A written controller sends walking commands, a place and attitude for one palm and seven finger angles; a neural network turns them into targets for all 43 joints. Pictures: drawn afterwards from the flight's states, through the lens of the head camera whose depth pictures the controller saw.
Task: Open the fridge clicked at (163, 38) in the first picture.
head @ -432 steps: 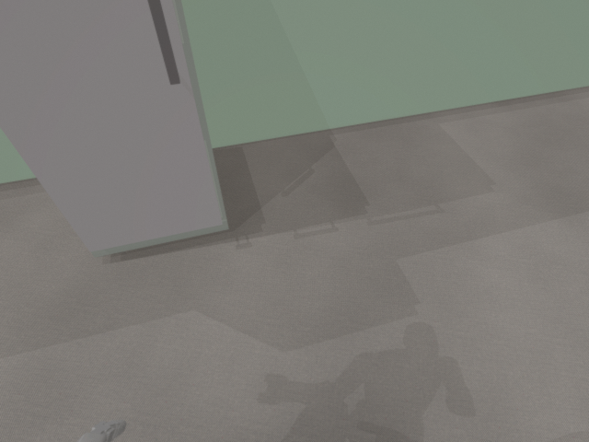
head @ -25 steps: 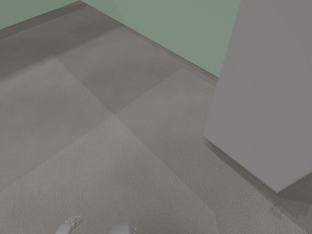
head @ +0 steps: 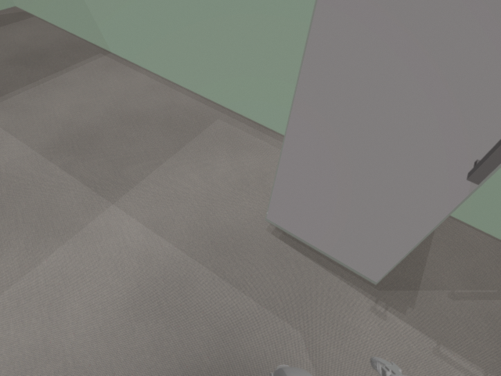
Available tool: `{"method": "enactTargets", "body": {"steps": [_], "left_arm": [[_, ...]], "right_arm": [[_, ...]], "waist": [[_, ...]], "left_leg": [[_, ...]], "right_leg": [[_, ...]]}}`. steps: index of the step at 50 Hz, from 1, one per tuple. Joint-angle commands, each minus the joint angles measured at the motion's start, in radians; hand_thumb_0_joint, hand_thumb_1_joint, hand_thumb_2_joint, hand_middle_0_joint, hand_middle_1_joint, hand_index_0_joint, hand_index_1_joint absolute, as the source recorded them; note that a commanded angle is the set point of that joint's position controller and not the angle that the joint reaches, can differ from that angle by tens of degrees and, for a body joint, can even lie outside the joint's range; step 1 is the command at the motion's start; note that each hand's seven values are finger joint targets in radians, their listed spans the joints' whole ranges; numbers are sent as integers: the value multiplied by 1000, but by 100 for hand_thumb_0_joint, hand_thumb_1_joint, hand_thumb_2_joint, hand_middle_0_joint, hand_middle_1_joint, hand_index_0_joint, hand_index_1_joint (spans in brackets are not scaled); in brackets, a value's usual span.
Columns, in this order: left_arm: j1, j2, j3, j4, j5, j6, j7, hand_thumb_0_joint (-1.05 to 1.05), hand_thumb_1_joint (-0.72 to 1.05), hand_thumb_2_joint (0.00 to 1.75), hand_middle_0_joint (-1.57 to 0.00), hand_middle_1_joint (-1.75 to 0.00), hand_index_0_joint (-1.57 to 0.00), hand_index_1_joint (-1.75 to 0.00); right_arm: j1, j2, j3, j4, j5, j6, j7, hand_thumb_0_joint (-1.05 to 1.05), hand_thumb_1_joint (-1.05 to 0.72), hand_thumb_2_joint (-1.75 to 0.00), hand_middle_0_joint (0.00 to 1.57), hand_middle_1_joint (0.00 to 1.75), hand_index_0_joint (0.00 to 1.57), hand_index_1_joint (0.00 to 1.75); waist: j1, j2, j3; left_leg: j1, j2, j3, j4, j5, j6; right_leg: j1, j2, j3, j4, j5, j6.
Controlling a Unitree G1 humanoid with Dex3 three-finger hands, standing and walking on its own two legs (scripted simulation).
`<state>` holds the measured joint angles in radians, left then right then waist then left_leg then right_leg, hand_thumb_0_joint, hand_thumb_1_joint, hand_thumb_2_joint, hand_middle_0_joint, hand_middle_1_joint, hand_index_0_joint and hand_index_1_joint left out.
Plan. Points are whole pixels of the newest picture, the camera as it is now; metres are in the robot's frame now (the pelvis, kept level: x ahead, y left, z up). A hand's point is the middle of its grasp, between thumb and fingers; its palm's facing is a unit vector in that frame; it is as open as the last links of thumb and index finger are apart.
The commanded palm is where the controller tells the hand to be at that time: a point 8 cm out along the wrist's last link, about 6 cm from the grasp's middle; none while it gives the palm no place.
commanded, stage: turn to face it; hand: right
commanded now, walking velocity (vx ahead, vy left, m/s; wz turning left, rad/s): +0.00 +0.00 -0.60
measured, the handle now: out of the picture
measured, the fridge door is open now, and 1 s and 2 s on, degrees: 0 0 0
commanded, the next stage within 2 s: take the last steps up to it in 0.60 s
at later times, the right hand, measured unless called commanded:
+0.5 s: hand out of the picture -0.04 -0.28 -0.17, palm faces +0.31 +0.91 -0.26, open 7.4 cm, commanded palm none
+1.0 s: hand out of the picture -0.06 -0.19 -0.15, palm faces +0.42 +0.88 -0.23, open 7.3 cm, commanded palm none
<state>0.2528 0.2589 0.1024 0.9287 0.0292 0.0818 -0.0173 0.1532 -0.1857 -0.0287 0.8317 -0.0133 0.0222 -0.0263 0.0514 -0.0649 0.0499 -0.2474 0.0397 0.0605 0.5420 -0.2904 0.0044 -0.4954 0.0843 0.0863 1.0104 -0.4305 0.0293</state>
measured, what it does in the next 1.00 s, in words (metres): steps on the spot, turning right: right foot, then left foot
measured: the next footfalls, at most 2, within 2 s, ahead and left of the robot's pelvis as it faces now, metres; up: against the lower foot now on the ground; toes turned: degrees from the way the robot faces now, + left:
right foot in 0.32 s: +0.00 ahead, -0.15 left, +0.00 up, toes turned -17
left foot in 0.80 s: +0.06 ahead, +0.06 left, +0.00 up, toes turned -16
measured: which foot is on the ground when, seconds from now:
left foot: down 0.00-0.32, up 0.34-0.78, down 0.80-1.00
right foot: up 0.00-0.30, down 0.32-0.80, up 0.82-1.00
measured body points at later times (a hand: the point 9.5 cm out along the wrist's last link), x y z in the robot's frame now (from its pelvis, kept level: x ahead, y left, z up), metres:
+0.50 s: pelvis -0.02 -0.06 +0.00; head +0.01 -0.09 +0.45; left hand +0.16 +0.16 -0.12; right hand -0.06 -0.33 -0.15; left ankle +0.00 +0.10 -0.66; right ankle -0.04 -0.14 -0.73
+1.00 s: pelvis +0.00 -0.03 +0.01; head +0.01 +0.00 +0.46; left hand +0.09 +0.20 -0.16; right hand -0.08 -0.24 -0.13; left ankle +0.02 +0.07 -0.73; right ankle -0.05 -0.16 -0.66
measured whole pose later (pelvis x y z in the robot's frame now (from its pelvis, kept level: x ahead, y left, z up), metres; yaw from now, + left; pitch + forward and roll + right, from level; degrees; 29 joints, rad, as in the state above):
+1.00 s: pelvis +0.00 -0.03 +0.01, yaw -22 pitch -1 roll -1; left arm 0.32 0.21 0.07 1.06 0.04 0.04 -0.02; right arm 0.36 -0.13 -0.03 1.03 -0.02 -0.03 -0.02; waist 0.01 -0.04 -0.01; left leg -0.11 0.03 0.10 0.37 -0.24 0.02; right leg -0.48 -0.04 -0.01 1.04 -0.27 0.01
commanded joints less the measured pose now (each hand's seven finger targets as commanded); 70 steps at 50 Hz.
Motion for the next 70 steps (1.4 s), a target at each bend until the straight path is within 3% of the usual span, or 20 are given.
{"method": "enactTargets", "body": {"steps": [1,10,14,15,16,17,23,38,39,40,42,46,56,61,62,63,64,65,68,70], "left_arm": [[6,76,13,-59,-3,-16,-16,0,90,90,-20,-30,-20,-30],[-137,43,-22,-86,-18,-32,-14,0,90,90,-20,-30,-20,-30],[-34,71,-21,-62,-18,-55,-6,0,90,90,-20,-30,-20,-30],[15,146,-4,-53,-12,-67,-4,0,90,90,-20,-30,-20,-30],[58,255,20,-52,-9,-72,2,0,90,90,-20,-30,-20,-30],[117,263,21,-20,-13,-68,14,0,90,90,-20,-30,-20,-30],[-78,142,-26,-56,-12,-79,36,0,90,90,-20,-30,-20,-30],[-25,84,-27,4,-12,-71,31,0,90,90,-20,-30,-20,-30],[-18,39,-34,9,-16,-75,29,0,90,90,-20,-30,-20,-30],[-9,-29,-50,-5,-22,-79,24,0,90,90,-20,-30,-20,-30],[-89,49,-25,-27,-1,-59,12,0,90,90,-20,-30,-20,-30],[35,-8,-22,61,5,-62,-5,0,90,90,-20,-30,-20,-30],[-98,-54,-36,42,-3,-93,-11,0,90,90,-20,-30,-20,-30],[11,-62,-47,88,-8,-129,3,0,90,90,-20,-30,-20,-30],[113,-23,-39,126,-8,-139,14,0,90,90,-20,-30,-20,-30],[234,70,-15,159,-1,-145,25,0,90,90,-20,-30,-20,-30],[341,147,-2,179,1,-139,35,0,90,90,-20,-30,-20,-30],[322,132,-6,188,3,-132,46,0,90,90,-20,-30,-20,-30],[159,-2,-37,143,-1,-144,49,0,90,90,-20,-30,-20,-30],[136,-20,-47,137,-4,-158,53,0,90,90,-20,-30,-20,-30]], "right_arm": [[-37,-174,-46,-73,-3,-31,-11,0,-90,-90,20,30,20,30],[127,-254,-71,10,-19,-21,-7,0,-90,-90,20,30,20,30],[113,-255,-77,32,-7,-10,-3,0,-90,-90,20,30,20,30],[125,-218,-72,17,2,-5,1,0,-90,-90,20,30,20,30],[115,-141,-49,-22,5,-3,9,0,-90,-90,20,30,20,30],[40,-148,-37,-30,-5,9,-2,0,-90,-90,20,30,20,30],[85,-146,-44,59,1,12,12,0,-90,-90,20,30,20,30],[160,-92,-24,104,0,-25,2,0,-90,-90,20,30,20,30],[193,-119,-29,122,-9,-37,1,0,-90,-90,20,30,20,30],[225,-193,-44,130,-22,-45,-3,0,-90,-90,20,30,20,30],[227,-207,-56,119,-10,-46,-4,0,-90,-90,20,30,20,30],[181,-96,-29,137,-6,-72,2,0,-90,-90,20,30,20,30],[364,-76,-27,268,-18,-93,2,0,-90,-90,20,30,20,30],[339,-76,-33,297,-9,-79,4,0,-90,-90,20,30,20,30],[337,-50,-28,297,-6,-75,6,0,-90,-90,20,30,20,30],[347,-3,-20,282,-2,-73,13,0,-90,-90,20,30,20,30],[305,24,-11,245,-2,-73,16,0,-90,-90,20,30,20,30],[245,-2,-15,232,-10,-62,8,0,-90,-90,20,30,20,30],[172,2,-26,244,-15,-59,31,0,-90,-90,20,30,20,30],[222,32,-26,259,-19,-44,34,0,-90,-90,20,30,20,30]], "waist": [[-10,244,5],[-97,306,-56],[-39,248,-125],[-12,69,-177],[10,-250,-182],[48,-189,-197],[-46,-85,-73],[-72,-19,-114],[-86,87,-90],[-94,312,-48],[-121,337,102],[-46,186,74],[-105,211,79],[-45,183,24],[-3,73,-24],[41,-154,-99],[68,-255,-112],[76,-230,-91],[0,12,80],[-35,-26,50]], "left_leg": [[5,257,-100,-260,132,83],[164,319,-6,-137,474,120],[115,291,81,47,478,31],[-47,237,120,218,299,-28],[-339,107,125,416,-316,-100],[-328,100,16,531,-386,-87],[-251,81,-24,566,-137,-93],[139,0,-1,-106,24,-58],[249,78,-87,-221,-24,-37],[303,288,-369,-341,-238,51],[43,385,-532,-504,-543,147],[54,225,-180,-418,-195,73],[153,248,-144,-394,-30,136],[27,194,-66,-214,61,98],[-55,149,-26,-67,77,72],[-213,57,49,188,-44,25],[-359,-8,83,415,-297,-4],[-398,20,2,570,-298,8],[-378,104,-34,618,-81,0],[-321,99,-24,591,-5,-20]], "right_leg": [[-81,-94,-39,249,88,38],[49,-103,-162,-192,-40,42],[289,-90,-190,-555,190,12],[486,-208,-61,-635,406,-32],[613,-480,274,-630,852,-170],[562,-518,260,-622,939,-233],[384,-327,48,-651,772,-184],[251,-258,169,-611,295,-155],[127,-187,104,-520,113,-104],[-63,-51,-33,-324,-79,-41],[-132,-91,-10,-40,-76,-40],[-90,-133,-75,79,160,-16],[-82,-181,-160,-225,142,-7],[291,-128,-243,-519,208,-25],[476,-144,-215,-578,200,-32],[646,-344,38,-636,146,-86],[683,-534,284,-755,149,-171],[620,-559,312,-800,68,-195],[365,-473,121,-835,196,-175],[354,-410,-15,-825,361,-153]]}}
